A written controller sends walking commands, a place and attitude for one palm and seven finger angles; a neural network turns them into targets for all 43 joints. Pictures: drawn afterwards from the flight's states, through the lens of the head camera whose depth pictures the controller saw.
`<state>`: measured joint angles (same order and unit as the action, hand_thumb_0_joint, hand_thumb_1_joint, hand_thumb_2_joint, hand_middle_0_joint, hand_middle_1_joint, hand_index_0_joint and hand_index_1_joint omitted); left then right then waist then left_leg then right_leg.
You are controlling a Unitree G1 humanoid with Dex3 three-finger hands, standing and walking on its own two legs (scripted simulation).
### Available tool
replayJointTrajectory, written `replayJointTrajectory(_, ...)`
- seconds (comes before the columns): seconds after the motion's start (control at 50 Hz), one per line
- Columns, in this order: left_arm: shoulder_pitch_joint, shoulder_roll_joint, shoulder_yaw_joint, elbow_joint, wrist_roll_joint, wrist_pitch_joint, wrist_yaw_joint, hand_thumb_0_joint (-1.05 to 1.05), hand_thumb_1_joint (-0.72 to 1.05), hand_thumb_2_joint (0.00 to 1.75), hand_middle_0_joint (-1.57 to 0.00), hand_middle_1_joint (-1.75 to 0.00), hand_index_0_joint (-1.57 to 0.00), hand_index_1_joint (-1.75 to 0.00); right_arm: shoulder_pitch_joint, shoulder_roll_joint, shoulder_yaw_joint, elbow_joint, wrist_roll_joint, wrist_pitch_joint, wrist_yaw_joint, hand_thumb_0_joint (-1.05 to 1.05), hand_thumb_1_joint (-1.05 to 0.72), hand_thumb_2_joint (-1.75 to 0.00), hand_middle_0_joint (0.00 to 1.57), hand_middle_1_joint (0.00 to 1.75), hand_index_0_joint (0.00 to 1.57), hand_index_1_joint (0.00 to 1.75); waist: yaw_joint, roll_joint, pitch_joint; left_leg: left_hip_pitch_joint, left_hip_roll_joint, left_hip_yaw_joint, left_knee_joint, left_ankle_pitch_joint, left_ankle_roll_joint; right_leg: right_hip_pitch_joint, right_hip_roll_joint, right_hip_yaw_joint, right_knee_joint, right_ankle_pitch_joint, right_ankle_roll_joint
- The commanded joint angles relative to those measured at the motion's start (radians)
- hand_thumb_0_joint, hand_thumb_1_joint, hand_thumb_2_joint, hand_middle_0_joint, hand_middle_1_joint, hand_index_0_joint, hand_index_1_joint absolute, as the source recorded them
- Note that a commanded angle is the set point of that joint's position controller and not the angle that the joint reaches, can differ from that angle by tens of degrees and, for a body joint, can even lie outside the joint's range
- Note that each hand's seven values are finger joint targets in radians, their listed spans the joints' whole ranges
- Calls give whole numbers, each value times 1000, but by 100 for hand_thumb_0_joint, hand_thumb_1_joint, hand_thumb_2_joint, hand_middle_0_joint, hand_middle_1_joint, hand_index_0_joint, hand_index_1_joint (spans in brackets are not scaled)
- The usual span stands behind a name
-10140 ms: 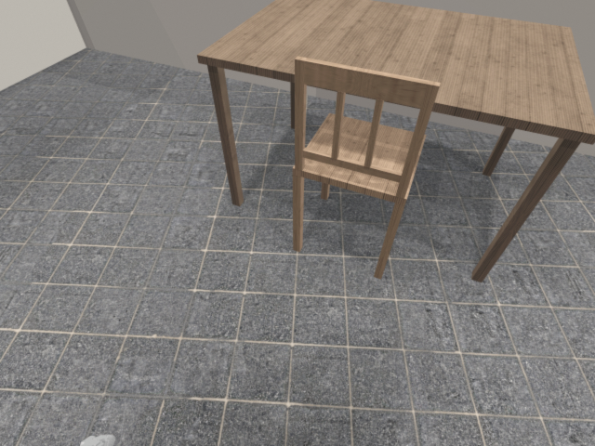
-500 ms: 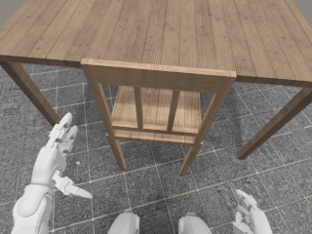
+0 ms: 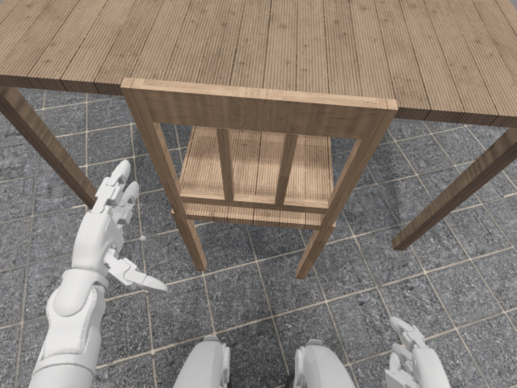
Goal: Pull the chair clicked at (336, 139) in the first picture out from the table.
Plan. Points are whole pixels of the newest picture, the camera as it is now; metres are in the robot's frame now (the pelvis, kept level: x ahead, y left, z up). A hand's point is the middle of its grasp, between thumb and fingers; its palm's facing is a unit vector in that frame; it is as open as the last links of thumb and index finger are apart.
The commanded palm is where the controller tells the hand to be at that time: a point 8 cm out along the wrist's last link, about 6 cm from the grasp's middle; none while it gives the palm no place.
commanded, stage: aim the fingers beside a spindle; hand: left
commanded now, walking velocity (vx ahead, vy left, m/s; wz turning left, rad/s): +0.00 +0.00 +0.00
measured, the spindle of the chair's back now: (227, 166) +0.49 +0.08 -0.02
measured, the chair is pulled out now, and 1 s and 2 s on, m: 0.00 0.00 0.00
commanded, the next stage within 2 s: push the fingers through the gap in 0.94 s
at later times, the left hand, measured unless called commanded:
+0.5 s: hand (158, 223) +0.35 +0.17 +0.01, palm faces -0.07 -1.00 -0.06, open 16.9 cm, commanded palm +0.34 +0.23 +0.01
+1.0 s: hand (151, 231) +0.34 +0.18 +0.01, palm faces -0.06 -1.00 -0.05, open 16.9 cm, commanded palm +0.33 +0.23 +0.01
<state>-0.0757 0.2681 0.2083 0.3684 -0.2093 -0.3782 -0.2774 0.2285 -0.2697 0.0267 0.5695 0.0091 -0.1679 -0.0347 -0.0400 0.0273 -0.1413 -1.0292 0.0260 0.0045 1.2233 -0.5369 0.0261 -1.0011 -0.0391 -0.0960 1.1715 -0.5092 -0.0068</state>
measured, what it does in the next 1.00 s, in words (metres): stands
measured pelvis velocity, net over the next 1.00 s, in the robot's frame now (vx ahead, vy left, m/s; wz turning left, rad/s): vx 0.00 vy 0.00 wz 0.00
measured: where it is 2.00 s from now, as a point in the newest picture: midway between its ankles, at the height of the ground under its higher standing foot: outside the picture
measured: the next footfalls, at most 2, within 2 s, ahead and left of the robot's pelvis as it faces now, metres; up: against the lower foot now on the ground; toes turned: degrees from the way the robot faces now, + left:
none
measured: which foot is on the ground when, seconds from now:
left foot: down 0.00-1.00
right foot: down 0.00-1.00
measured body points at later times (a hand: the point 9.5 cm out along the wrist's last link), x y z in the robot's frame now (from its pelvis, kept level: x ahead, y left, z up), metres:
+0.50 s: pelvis +0.00 +0.00 -0.01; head +0.11 +0.01 +0.43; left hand +0.35 +0.23 +0.02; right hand +0.14 -0.26 -0.12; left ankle +0.02 +0.10 -0.64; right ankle +0.03 -0.12 -0.64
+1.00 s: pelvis +0.00 +0.00 -0.01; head +0.10 +0.01 +0.43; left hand +0.34 +0.23 +0.02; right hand +0.15 -0.25 -0.11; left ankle +0.02 +0.10 -0.64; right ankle +0.03 -0.12 -0.64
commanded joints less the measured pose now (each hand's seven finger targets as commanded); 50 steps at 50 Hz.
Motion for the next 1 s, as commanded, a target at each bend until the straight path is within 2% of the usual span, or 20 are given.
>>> replayJointTrajectory(0.0, -206, 158, 60, -210, -20, -83, 2, 0, -50, 30, -6, -8, -6, -8, 13, -143, -66, -122, -2, -43, -6, 0, -90, -90, 20, 30, 20, 30, -4, 58, -380, 275, -14, -56, -166, 311, -13, 162, 26, 46, -140, 220, -24)
replayJointTrajectory(0.04, -222, 162, 63, -150, -16, -76, 2, 0, -50, 30, -6, -8, -6, -8, 19, -148, -66, -114, 1, -35, -7, 0, -90, -90, 20, 30, 20, 30, -16, 3, -353, 238, -11, -57, -158, 291, -9, 153, 29, 46, -140, 212, -22)
replayJointTrajectory(0.08, -266, 140, 39, -148, -14, -76, -1, 0, -50, 30, -6, -8, -6, -8, 20, -147, -67, -108, 1, -31, -6, 0, -90, -90, 20, 30, 20, 30, -20, 30, -352, 247, -10, -58, -156, 286, -11, 129, 27, 45, -136, 204, -21)
replayJointTrajectory(0.14, -258, 155, 49, -151, -9, -77, 4, 0, -50, 30, -6, -8, -6, -8, 24, -149, -70, -114, -1, -25, -4, 0, -90, -90, 20, 30, 20, 30, -11, 32, -392, 249, -11, -56, -147, 320, -11, 148, 26, 47, -122, 235, -23)
replayJointTrajectory(0.24, -336, 179, 74, -112, 2, -92, 21, 0, -50, 30, -6, -8, -6, -8, 29, -150, -69, -100, -4, -10, -2, 0, -90, -90, 20, 30, 20, 30, -18, 29, -383, 221, -12, -56, -132, 303, -12, 127, 28, 50, -111, 224, -24)
replayJointTrajectory(0.28, -360, 153, 51, -108, 3, -98, 25, 0, -50, 30, -6, -8, -6, -8, 29, -147, -69, -98, -6, -7, 1, 0, -90, -90, 20, 30, 20, 30, -21, 37, -395, 231, -13, -56, -129, 306, -12, 119, 27, 51, -109, 225, -23)
replayJointTrajectory(0.32, -372, 163, 56, -97, 7, -102, 28, 0, -50, 30, -6, -8, -6, -8, 34, -149, -71, -94, -6, -2, 2, 0, -90, -90, 20, 30, 20, 30, -22, 37, -408, 234, -11, -55, -123, 314, -13, 118, 26, 52, -105, 233, -24)
replayJointTrajectory(0.38, -303, 142, 43, -106, 4, -97, 26, 0, -50, 30, -6, -8, -6, -8, 35, -146, -73, -109, -4, 6, 10, 0, -90, -90, 20, 30, 20, 30, -12, 26, -427, 247, -11, -55, -132, 342, -13, 143, 26, 49, -106, 257, -23)
replayJointTrajectory(0.44, -286, 187, 90, -93, 3, -93, 30, 0, -50, 30, -6, -8, -6, -8, 35, -148, -72, -110, -3, 17, 8, 0, -90, -90, 20, 30, 20, 30, -3, 2, -409, 197, -15, -48, -129, 317, -9, 171, 29, 56, -106, 259, -24)
replayJointTrajectory(0.46, -277, 164, 72, -97, 4, -93, 30, 0, -50, 30, -6, -8, -6, -8, 31, -144, -70, -114, -3, 20, 10, 0, -90, -90, 20, 30, 20, 30, -7, 1, -409, 195, -16, -43, -130, 316, -7, 175, 28, 58, -108, 266, -21)
replayJointTrajectory(0.5, -308, 163, 69, -108, 1, -101, 32, 0, -50, 30, -6, -8, -6, -8, 26, -144, -70, -113, -1, 23, 8, 0, -90, -90, 20, 30, 20, 30, -14, -2, -390, 189, -14, -46, -132, 295, -8, 159, 27, 57, -110, 244, -20)
replayJointTrajectory(0.56, -289, 177, 79, -150, -6, -115, 28, 0, -50, 30, -6, -8, -6, -8, 25, -143, -72, -114, -2, 19, 7, 0, -90, -90, 20, 30, 20, 30, -11, 19, -421, 210, -15, -43, -129, 301, -6, 173, 29, 63, -114, 249, -21)
replayJointTrajectory(0.6, -306, 150, 44, -158, -6, -120, 22, 0, -50, 30, -6, -8, -6, -8, 22, -141, -70, -111, -1, 16, 6, 0, -90, -90, 20, 30, 20, 30, -25, 28, -403, 219, -12, -48, -131, 297, -7, 150, 27, 57, -114, 237, -20)
replayJointTrajectory(0.62, -290, 149, 47, -141, -8, -116, 20, 0, -50, 30, -6, -8, -6, -8, 22, -142, -71, -107, -1, 15, 5, 0, -90, -90, 20, 30, 20, 30, -18, 36, -386, 214, -13, -48, -133, 283, -8, 146, 28, 58, -120, 222, -22)
replayJointTrajectory(0.66, -298, 149, 49, -98, -10, -108, 15, 0, -50, 30, -6, -8, -6, -8, 23, -147, -69, -99, 1, 15, 1, 0, -90, -90, 20, 30, 20, 30, -33, -6, -356, 186, -12, -48, -128, 249, -4, 126, 30, 57, -125, 194, -19)
replayJointTrajectory(0.7, -316, 169, 66, -111, -11, -114, 8, 0, -50, 30, -6, -8, -6, -8, 20, -149, -71, -98, 1, 12, -2, 0, -90, -90, 20, 30, 20, 30, -23, 17, -370, 183, -14, -45, -126, 248, -5, 138, 28, 63, -124, 196, -22)
replayJointTrajectory(0.82, -308, 150, 41, -144, -14, -112, 5, 0, -50, 30, -6, -8, -6, -8, 17, -144, -70, -105, 0, 8, 1, 0, -90, -90, 20, 30, 20, 30, -18, 50, -394, 228, -13, -54, -131, 288, -10, 131, 27, 54, -117, 213, -24)
replayJointTrajectory(0.84, -289, 178, 69, -142, -12, -110, 11, 0, -50, 30, -6, -8, -6, -8, 19, -148, -72, -107, 0, 9, 1, 0, -90, -90, 20, 30, 20, 30, -11, 44, -396, 229, -13, -54, -129, 298, -9, 134, 29, 54, -113, 220, -25)
replayJointTrajectory(0.88, -283, 154, 54, -129, -12, -106, 15, 0, -50, 30, -6, -8, -6, -8, 15, -145, -69, -111, 0, 12, 4, 0, -90, -90, 20, 30, 20, 30, -15, 24, -385, 218, -13, -55, -134, 288, -9, 132, 28, 49, -113, 214, -23)
replayJointTrajectory(0.98, -305, 159, 54, -109, -8, -105, 16, 0, -50, 30, -6, -8, -6, -8, 9, -148, -67, -111, 1, 16, 2, 0, -90, -90, 20, 30, 20, 30, -22, 12, -362, 186, -14, -52, -130, 236, -8, 114, 29, 54, -118, 172, -22)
